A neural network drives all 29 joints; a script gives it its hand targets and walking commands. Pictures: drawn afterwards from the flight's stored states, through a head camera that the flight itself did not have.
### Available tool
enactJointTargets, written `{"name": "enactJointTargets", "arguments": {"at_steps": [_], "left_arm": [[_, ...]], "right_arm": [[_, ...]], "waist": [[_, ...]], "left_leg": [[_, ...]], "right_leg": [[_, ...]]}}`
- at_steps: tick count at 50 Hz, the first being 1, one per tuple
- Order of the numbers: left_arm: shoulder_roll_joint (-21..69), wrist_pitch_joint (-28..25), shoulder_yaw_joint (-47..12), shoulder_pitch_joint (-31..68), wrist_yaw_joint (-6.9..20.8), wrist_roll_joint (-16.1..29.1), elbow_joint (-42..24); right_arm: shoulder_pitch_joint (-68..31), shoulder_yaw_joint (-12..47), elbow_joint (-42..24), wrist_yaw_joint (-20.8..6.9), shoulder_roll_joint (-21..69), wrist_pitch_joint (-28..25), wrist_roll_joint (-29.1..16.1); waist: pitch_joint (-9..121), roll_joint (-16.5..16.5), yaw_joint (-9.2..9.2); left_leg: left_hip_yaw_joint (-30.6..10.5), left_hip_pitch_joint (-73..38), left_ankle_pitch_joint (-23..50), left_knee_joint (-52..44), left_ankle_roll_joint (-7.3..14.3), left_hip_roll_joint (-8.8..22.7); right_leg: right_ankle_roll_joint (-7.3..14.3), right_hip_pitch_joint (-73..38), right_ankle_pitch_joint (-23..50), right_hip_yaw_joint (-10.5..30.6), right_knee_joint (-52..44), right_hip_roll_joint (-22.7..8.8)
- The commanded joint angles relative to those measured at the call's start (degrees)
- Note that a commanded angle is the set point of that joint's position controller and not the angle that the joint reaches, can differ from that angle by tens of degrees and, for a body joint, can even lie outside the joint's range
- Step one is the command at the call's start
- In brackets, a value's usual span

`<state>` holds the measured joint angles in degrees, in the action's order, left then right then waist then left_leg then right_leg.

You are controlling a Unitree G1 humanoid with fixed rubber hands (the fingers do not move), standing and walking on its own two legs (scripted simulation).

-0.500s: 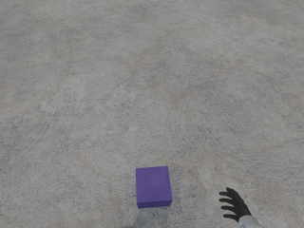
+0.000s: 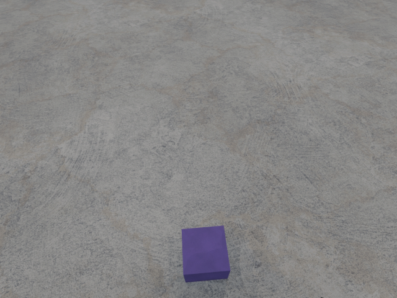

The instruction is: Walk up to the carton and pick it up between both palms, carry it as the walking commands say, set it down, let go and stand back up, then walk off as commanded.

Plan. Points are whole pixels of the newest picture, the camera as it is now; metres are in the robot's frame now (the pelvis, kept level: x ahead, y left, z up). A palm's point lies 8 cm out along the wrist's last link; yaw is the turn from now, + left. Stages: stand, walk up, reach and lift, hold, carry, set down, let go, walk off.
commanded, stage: walk up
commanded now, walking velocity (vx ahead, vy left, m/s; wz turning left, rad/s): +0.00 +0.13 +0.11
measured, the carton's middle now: (204, 254) +0.39 +0.00 -0.69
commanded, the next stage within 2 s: stand in 0.84 s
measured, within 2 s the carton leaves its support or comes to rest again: neither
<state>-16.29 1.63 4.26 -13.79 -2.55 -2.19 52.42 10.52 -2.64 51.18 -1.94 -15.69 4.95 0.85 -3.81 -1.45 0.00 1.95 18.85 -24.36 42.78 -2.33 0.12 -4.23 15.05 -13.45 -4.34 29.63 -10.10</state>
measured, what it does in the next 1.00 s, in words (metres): steps on the spot: left foot, then right foot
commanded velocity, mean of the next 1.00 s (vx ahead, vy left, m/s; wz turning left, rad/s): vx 0.00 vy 0.00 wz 0.00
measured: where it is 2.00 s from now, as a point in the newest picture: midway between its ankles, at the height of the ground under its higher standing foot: outside the picture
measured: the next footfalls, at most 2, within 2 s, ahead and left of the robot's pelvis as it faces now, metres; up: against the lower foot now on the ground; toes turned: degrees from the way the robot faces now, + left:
left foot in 0.06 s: +0.04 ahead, +0.15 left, +0.00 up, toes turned -8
right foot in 0.36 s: +0.04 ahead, -0.09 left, +0.00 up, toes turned -2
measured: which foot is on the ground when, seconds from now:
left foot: up 0.00-0.04, down 0.06-1.00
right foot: down 0.00-0.06, up 0.08-0.34, down 0.36-1.00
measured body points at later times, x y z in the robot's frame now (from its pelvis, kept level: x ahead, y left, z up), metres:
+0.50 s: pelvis +0.01 +0.04 +0.01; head +0.02 +0.03 +0.46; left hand +0.04 +0.27 -0.14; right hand +0.06 -0.20 -0.15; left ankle +0.00 +0.14 -0.74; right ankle +0.00 -0.08 -0.74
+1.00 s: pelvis +0.01 +0.02 +0.01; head +0.02 +0.02 +0.46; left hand +0.00 +0.24 -0.15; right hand +0.00 -0.20 -0.16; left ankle +0.00 +0.14 -0.74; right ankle +0.00 -0.08 -0.74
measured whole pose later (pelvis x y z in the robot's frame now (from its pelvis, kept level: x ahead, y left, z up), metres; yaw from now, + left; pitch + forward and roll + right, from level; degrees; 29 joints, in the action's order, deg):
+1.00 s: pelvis +0.01 +0.02 +0.01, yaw +0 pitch -2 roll +0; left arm -8.5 -0.9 0.6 -15.9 -2.1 -0.7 66.8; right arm 14.6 -0.3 66.5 2.2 -8.7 0.1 -0.1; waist -2.4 0.2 -0.1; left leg 3.5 6.9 -12.2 20.9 -0.7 1.7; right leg 1.0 7.1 -12.7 -4.2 21.5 -0.4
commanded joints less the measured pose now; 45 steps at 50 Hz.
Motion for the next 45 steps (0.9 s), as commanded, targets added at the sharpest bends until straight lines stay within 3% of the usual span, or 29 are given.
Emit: {"name": "enactJointTargets", "arguments": {"at_steps": [1, 2, 3, 4, 5, 6, 8, 10, 12, 15, 17, 18, 19, 20, 24, 45], "left_arm": [[-10.0, 0.4, 2.3, -0.5, 0.8, -0.1, -1.8], [-7.1, 0.5, 1.3, -1.8, 1.4, 0.0, -1.8], [-0.6, 0.5, -0.9, -2.9, 2.3, 0.7, -1.4], [0.5, 1.3, -1.4, -1.5, 2.1, 1.0, -3.3], [-2.8, 2.0, -1.0, -0.3, 2.3, 1.9, -2.8], [-3.4, 1.9, -1.2, -1.5, 2.6, 1.8, -2.0], [-3.0, 1.3, -1.5, -3.7, 2.7, 1.5, 0.3], [-2.1, 1.0, -1.8, -4.1, 2.6, 1.7, 1.4], [-1.3, 1.0, -2.3, -3.2, 2.3, 1.9, 1.6], [-0.2, 0.5, -2.6, -2.9, 1.7, 2.0, 2.0], [0.6, -0.4, -2.9, -5.3, 1.4, 1.9, 3.6], [0.0, -1.0, -2.7, -5.9, 1.2, 1.9, 4.3], [-1.2, -1.5, -2.5, -5.0, 1.2, 1.8, 4.6], [-1.2, -1.5, -3.1, -3.7, 1.4, 1.8, 5.7], [0.2, -2.2, -3.6, -3.6, 1.2, 1.9, 7.5], [2.6, -2.8, -3.0, -5.6, 0.3, 1.5, 13.6]], "right_arm": [[3.2, 0.7, -1.5, 0.1, -1.3, -1.7, -0.1], [4.8, 0.4, -0.4, 0.5, -2.5, -2.5, -0.3], [6.9, 0.5, 0.1, 1.0, -5.8, -4.3, -0.8], [5.5, -1.3, -1.7, 1.6, -11.6, -4.8, 0.2], [2.4, -0.9, -2.2, 1.9, -10.4, -4.8, 0.8], [-1.0, -0.4, -2.6, 2.2, -8.5, -4.9, 0.6], [-2.0, 0.1, -2.1, 2.8, -5.9, -5.5, 0.1], [0.0, 0.5, -0.8, 3.2, -4.8, -6.0, -0.3], [1.3, 0.4, 0.5, 3.4, -4.6, -6.0, -0.1], [1.6, 0.1, 2.2, 3.5, -4.5, -5.5, 0.0], [0.6, -0.1, 3.0, 3.3, -4.3, -5.2, -0.2], [0.9, 0.0, 3.3, 3.2, -3.3, -5.3, -0.5], [1.6, 0.5, 3.7, 3.2, -1.8, -5.3, -0.7], [1.1, 1.3, 4.5, 3.3, -0.5, -5.1, -0.8], [2.1, 1.0, 7.2, 3.3, -0.9, -5.3, -0.6], [6.2, 1.8, 14.4, 4.2, 2.4, -5.2, -0.9]], "waist": [[4.4, -11.3, -1.45], [5.5, -5.8, -2.3], [5.2, 5.9, -2.16], [3.1, 14.7, -1.14], [2.1, 11.7, -0.15], [0.8, 11.1, 0.64], [1.8, 12.9, 0.85], [3.5, 11.2, 0.6], [3.5, 10.8, -0.13], [3.2, 9.7, -0.02], [3.5, 7.8, 1.57], [4.0, 6.1, 1.93], [3.8, 1.4, 1.64], [2.0, -3.4, 0.78], [1.1, -0.7, 0.26], [-0.1, 1.8, 0.09]], "left_leg": [[5.1, -9.2, 8.6, -16.1, 0.7, -2.1], [3.4, -14.8, 11.6, -20.8, 1.3, -0.6], [-10.1, -17.4, 12.3, -30.0, 1.8, 10.9], [-24.4, -9.2, 12.6, -34.7, 5.9, 21.9], [-22.1, -6.5, 10.6, -34.4, 7.9, 20.1], [-17.0, -6.6, 10.9, -33.3, 8.3, 17.6], [-9.5, -10.9, 22.1, -29.7, 8.0, 13.7], [-6.9, -13.3, 33.6, -27.5, 8.9, 13.8], [-6.3, -15.6, 35.8, -26.9, 9.7, 13.8], [-7.1, -15.8, 33.3, -26.2, 9.7, 13.7], [-6.5, -13.0, 28.0, -24.9, 8.3, 12.3], [-5.9, -10.6, 24.3, -24.1, 7.3, 10.9], [-4.3, -8.8, 19.6, -23.5, 5.8, 8.4], [-2.6, -10.9, 15.7, -24.0, 4.3, 5.8], [-2.9, -13.6, 17.6, -24.7, 3.9, 6.6], [-2.3, -11.7, 18.3, -25.1, 2.3, 6.5]], "right_leg": [[7.9, 0.7, 13.7, 4.5, -5.4, -7.0], [6.4, 3.1, 9.0, 3.2, -2.3, -3.7], [4.4, 7.6, -7.6, 0.3, 5.3, 4.0], [3.3, 9.8, -18.3, 2.6, 9.2, 7.9], [3.6, 7.2, -15.9, 7.6, 12.0, 6.4], [4.1, 7.1, -12.2, 8.2, 12.9, 5.9], [4.3, 6.3, -8.2, 7.4, 13.0, 6.6], [3.7, 4.4, -8.4, 6.9, 11.9, 7.1], [3.3, 4.4, -9.2, 6.0, 7.5, 6.9], [3.5, 2.1, -6.2, 4.2, 0.1, 7.1], [3.9, -4.0, 2.3, 2.3, -8.5, 7.3], [4.2, -7.8, 7.1, 3.2, -9.9, 5.4], [4.7, -9.2, 11.8, 5.2, -10.2, 2.9], [5.4, -5.5, 13.2, 6.9, -11.8, 2.6], [5.2, -3.9, 11.4, 5.8, -12.4, 3.1], [5.3, -5.5, 9.8, 5.0, -12.4, 3.2]]}}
